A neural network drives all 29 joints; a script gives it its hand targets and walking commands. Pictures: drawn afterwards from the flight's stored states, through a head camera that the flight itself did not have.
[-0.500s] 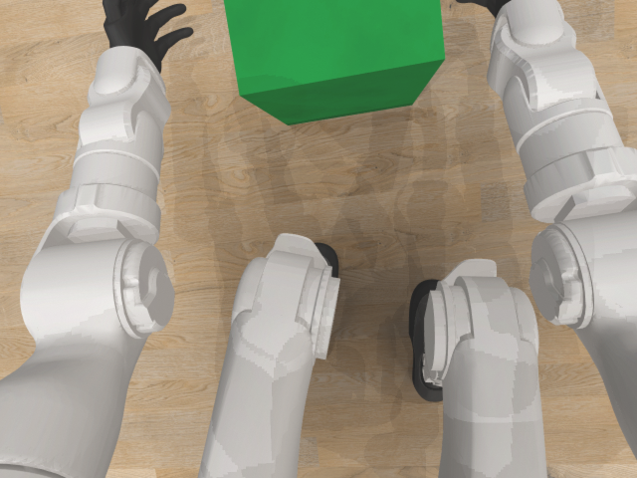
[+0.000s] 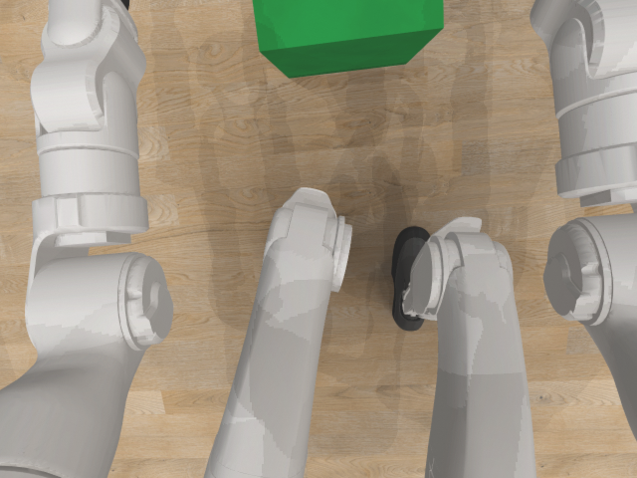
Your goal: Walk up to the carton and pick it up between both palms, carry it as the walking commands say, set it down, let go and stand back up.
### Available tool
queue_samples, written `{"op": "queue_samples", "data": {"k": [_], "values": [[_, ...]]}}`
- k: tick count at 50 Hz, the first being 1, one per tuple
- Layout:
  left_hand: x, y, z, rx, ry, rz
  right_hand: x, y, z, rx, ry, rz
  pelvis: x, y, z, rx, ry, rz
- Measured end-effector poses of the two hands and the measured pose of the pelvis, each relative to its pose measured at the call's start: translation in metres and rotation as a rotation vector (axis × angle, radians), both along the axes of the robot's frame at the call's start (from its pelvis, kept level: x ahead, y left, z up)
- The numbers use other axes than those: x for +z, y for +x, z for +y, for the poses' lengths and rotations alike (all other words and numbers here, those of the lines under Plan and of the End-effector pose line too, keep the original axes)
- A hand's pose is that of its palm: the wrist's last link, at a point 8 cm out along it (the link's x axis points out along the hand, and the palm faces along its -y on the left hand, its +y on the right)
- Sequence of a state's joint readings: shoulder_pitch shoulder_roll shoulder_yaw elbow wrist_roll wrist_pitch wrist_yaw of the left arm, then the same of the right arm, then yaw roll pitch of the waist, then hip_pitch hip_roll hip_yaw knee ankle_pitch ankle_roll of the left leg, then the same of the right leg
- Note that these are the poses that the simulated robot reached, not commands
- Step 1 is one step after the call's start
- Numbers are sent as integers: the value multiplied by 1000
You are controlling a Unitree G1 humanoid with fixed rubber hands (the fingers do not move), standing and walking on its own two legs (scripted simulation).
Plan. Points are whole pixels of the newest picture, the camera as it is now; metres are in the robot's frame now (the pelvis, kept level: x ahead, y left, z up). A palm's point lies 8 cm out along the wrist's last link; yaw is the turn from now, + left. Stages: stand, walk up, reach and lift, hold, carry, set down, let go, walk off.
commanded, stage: set down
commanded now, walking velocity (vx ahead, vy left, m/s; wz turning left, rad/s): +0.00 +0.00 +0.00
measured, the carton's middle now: out of the picture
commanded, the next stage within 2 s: let go in 0.64 s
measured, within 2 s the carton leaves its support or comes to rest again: neither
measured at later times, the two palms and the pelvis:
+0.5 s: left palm out of the picture +0.49 +0.30 +0.04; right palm out of the picture +0.59 -0.06 +0.04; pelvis +0.02 +0.00 +0.13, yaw +1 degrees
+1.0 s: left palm out of the picture +0.45 +0.29 +0.10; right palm out of the picture +0.51 -0.12 +0.08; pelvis +0.10 +0.02 +0.21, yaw +0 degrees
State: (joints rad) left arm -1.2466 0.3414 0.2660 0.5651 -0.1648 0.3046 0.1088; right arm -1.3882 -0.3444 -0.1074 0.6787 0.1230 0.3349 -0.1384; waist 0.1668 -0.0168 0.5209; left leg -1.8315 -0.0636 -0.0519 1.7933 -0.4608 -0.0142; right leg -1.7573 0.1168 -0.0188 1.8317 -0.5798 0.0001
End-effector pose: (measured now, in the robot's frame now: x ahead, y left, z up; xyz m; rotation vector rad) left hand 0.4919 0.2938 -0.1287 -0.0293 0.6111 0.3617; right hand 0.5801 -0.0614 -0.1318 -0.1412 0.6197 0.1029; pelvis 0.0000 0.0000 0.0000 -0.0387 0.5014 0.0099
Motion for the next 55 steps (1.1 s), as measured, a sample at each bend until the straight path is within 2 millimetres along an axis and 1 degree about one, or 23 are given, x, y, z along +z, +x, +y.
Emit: {"op": "queue_samples", "data": {"k": [9, 14, 18, 23, 28, 30, 33, 35, 38, 41, 44, 48, 51, 55], "values": [[63, -2, 11, 15, 4, 0, 64, 4, 0, 13, -10, -2, 43, -2, -3, 6, 15, -17], [97, -1, 10, 4, -2, -2, 101, 7, 5, 24, -16, -7, 69, -1, -4, 14, 14, -16], [123, -2, 9, 0, -1, 5, 127, 8, 5, 23, -22, 0, 90, 2, -3, 19, 12, -1], [158, -2, 9, 1, -1, 14, 161, 8, 0, 18, -24, 13, 116, 12, -1, 18, 11, 52], [198, 0, 10, 5, 0, 22, 197, 8, -7, 13, -20, 29, 140, 30, 3, 12, 9, 151], [210, 2, 8, -5, 9, 32, 208, 7, -9, 14, -19, 36, 150, 37, 5, 8, 12, 172], [222, 5, 3, -23, 25, 39, 218, 7, -11, 14, -10, 41, 162, 47, 7, -2, 18, 196], [225, 9, -2, -39, 31, 38, 221, 8, -13, 10, -8, 35, 168, 53, 8, -7, 19, 210], [224, 14, -10, -70, 37, 45, 219, 7, -17, -7, -20, 29, 175, 60, 9, -10, 18, 231], [216, 13, -13, -103, 43, 71, 209, 0, -25, -31, -52, 38, 181, 68, 10, -15, 15, 251], [212, 1, -12, -143, 64, 99, 203, -16, -35, -53, -87, 37, 188, 78, 11, -19, 13, 265], [221, -31, -9, -214, 91, 152, 209, -54, -51, -101, -112, 60, 201, 94, 15, -19, 14, 239], [237, -49, -8, -253, 91, 185, 223, -76, -61, -138, -103, 79, 213, 103, 17, -15, 14, 192], [265, -64, -9, -296, 98, 185, 251, -92, -67, -126, -86, 56, 227, 111, 19, -4, 17, 116]]}}
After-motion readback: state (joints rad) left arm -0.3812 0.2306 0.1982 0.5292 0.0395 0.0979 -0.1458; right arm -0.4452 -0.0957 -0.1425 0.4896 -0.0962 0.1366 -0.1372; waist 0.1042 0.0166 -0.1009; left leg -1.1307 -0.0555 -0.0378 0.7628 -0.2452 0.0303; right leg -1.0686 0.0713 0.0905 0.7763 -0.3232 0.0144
